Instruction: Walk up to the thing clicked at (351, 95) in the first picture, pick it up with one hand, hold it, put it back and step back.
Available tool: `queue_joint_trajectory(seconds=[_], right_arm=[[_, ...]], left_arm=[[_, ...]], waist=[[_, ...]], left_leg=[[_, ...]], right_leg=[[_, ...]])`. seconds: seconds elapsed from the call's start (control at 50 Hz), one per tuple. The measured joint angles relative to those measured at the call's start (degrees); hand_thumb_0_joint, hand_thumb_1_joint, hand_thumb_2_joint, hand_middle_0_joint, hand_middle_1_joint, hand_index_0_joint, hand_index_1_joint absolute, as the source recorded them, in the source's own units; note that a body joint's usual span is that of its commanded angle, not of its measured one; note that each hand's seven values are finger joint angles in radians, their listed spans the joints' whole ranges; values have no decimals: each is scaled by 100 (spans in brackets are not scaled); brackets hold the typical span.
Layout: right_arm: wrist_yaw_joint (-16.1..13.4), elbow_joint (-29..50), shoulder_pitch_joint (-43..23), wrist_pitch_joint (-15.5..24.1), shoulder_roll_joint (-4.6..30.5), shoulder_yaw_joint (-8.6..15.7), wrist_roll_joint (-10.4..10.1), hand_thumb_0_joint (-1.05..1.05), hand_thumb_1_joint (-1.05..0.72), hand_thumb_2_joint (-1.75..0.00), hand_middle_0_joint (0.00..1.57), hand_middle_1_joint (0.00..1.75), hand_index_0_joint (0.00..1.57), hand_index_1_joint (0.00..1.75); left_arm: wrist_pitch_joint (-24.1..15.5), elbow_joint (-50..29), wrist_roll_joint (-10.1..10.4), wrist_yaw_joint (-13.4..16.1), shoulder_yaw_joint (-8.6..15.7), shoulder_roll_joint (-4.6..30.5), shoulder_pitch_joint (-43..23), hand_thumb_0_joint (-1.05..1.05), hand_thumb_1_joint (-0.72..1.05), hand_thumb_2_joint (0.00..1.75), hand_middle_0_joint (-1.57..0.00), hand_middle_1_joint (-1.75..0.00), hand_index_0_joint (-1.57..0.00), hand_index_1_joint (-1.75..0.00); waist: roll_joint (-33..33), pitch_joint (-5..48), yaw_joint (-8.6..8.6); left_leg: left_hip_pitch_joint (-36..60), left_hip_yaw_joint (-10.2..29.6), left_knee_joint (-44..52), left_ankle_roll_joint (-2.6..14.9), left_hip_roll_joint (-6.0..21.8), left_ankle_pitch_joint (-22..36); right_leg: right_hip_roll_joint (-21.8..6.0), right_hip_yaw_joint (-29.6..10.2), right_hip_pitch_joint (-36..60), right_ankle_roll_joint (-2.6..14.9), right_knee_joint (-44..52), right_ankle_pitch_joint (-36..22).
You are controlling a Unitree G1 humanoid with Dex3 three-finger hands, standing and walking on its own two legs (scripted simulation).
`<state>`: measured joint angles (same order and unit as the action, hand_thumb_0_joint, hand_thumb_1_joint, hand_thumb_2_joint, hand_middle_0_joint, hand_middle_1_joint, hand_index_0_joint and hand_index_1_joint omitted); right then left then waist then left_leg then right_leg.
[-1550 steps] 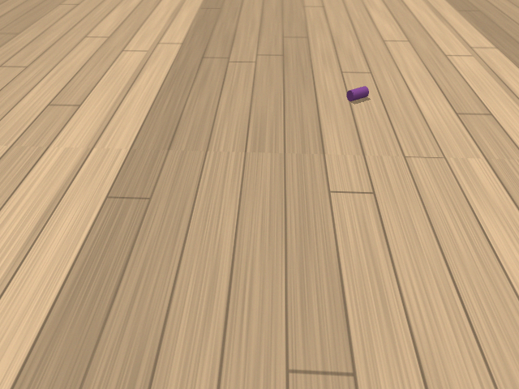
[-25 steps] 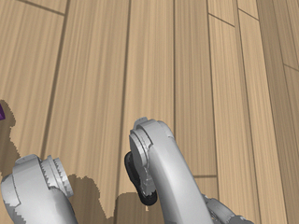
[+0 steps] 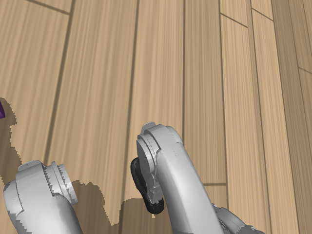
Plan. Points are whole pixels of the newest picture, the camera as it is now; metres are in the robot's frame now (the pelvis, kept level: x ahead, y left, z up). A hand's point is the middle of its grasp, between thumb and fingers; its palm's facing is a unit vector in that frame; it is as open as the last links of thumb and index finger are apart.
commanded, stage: open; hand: left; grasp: from above
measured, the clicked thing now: out of the picture +0.46 +0.32 -0.26
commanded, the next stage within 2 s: withdraw in 0.06 s
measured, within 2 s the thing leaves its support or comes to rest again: neither
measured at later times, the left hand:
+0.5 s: hand out of the picture +0.46 +0.34 -0.17, palm faces -0.29 -0.11 -0.95, open 13.9 cm
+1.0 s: hand out of the picture +0.41 +0.32 -0.08, palm faces -0.48 -0.10 -0.87, open 13.6 cm
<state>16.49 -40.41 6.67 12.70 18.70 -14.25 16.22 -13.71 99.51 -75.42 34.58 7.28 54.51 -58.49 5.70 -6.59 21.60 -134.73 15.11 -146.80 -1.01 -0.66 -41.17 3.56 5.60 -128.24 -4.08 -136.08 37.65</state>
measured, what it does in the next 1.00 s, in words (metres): rises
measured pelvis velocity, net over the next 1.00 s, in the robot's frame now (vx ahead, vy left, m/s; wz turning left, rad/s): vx -0.02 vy -0.02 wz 0.13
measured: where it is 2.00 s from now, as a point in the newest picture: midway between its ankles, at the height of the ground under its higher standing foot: (115, 217)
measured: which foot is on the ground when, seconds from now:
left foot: down 0.00-1.00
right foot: down 0.00-1.00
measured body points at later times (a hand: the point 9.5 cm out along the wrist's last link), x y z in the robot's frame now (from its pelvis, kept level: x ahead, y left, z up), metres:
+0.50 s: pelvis +0.00 +0.00 +0.01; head +0.23 +0.12 +0.38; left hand +0.47 +0.34 -0.11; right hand +0.06 -0.26 -0.06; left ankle +0.06 +0.13 -0.27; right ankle +0.12 -0.14 -0.27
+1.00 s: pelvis -0.02 -0.02 +0.06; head +0.19 +0.08 +0.45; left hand +0.43 +0.33 -0.03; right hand +0.10 -0.29 -0.03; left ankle +0.06 +0.13 -0.27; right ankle +0.12 -0.14 -0.27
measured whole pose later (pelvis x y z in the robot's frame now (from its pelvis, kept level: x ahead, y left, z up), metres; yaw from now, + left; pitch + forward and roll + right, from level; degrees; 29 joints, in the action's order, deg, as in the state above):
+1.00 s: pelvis -0.02 -0.02 +0.06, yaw +8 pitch +32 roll -7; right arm 6.9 -38.8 9.0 0.7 18.9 -4.5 6.4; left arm -14.3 79.9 -69.8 13.9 -1.5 41.3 -55.5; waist 0.4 4.8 13.2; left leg -127.6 8.2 -131.3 -1.3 -0.8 -36.2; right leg 0.5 1.0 -123.7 -2.9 -126.5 35.5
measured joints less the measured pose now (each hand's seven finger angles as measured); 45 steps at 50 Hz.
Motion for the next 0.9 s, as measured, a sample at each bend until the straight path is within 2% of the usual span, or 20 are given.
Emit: queue_joint_trajectory(seconds=[0.16,0.32,0.38,0.42,0.48,0.6,0.68,0.76,0.82,0.9], right_arm=[[-47,46,-21,-2,22,-57,-1,0,-90,-90,20,30,20,30],[-51,61,73,17,26,-2,1,0,-91,-90,20,30,20,30],[-13,24,190,14,9,151,-66,1,-91,-90,20,30,20,30],[24,-70,265,-34,-20,278,-142,1,-91,-90,20,30,20,30],[63,-163,340,-180,-83,504,-317,1,-91,-90,20,30,20,30],[-27,-199,312,-614,-191,946,-765,1,-91,-91,20,30,20,30],[-202,-38,232,-901,-197,1098,-964,1,-91,-91,20,30,20,30],[-464,200,183,-1115,-149,1158,-1064,1,-91,-91,20,30,20,30],[-664,306,190,-1187,-82,1142,-1098,1,-91,-91,20,30,20,30],[-857,284,225,-1231,-3,1092,-1085,1,-91,-91,20,30,20,30]], left_arm=[[-97,109,-67,56,-42,71,-75,0,-43,98,-17,-93,-16,-95],[15,-117,-129,155,159,54,-29,0,-47,99,-13,-98,-13,-99],[174,-632,-13,76,277,-104,149,0,-48,98,-12,-99,-12,-99],[320,-1020,120,-14,171,-304,276,0,-48,99,-11,-99,-11,-99],[537,-1590,302,-318,121,-608,487,0,-49,99,-11,-99,-11,-99],[928,-2494,725,-1266,-374,-1146,674,0,-51,100,-10,-99,-10,-100],[975,-2730,927,-1902,-627,-1368,617,0,-50,100,-11,-98,-11,-99],[860,-2689,1043,-2430,-742,-1452,556,0,-48,99,-13,-96,-12,-98],[624,-2679,1030,-2634,-802,-1482,547,0,-47,98,-15,-95,-14,-97],[254,-2588,895,-2551,-856,-1466,517,0,-45,97,-16,-94,-15,-95]], waist=[[34,-50,36],[44,-15,16],[-37,130,-77],[-136,323,-178],[-322,648,-334],[-650,1132,-714],[-777,1271,-895],[-819,1286,-952],[-776,1251,-972],[-666,1212,-974]], left_leg=[[10,9,-17,1,4,46],[-12,-1,-5,-10,18,53],[-49,-18,25,-22,18,34],[-82,-57,77,-30,15,15],[-98,-147,207,-28,9,-5],[146,-441,698,19,19,39],[477,-598,1122,32,28,138],[760,-687,1489,31,33,278],[886,-721,1670,23,30,374],[903,-728,1733,-2,16,455]], right_leg=[[14,4,6,-12,-10,-47],[19,-1,-38,26,-8,-73],[5,-11,-87,44,2,-52],[-21,-34,-132,76,19,-19],[-72,-94,-164,93,79,40],[-188,-298,27,71,377,112],[-252,-397,306,70,687,71],[-290,-445,542,96,974,-31],[-307,-464,642,107,1112,-110],[-316,-470,640,115,1142,-178]])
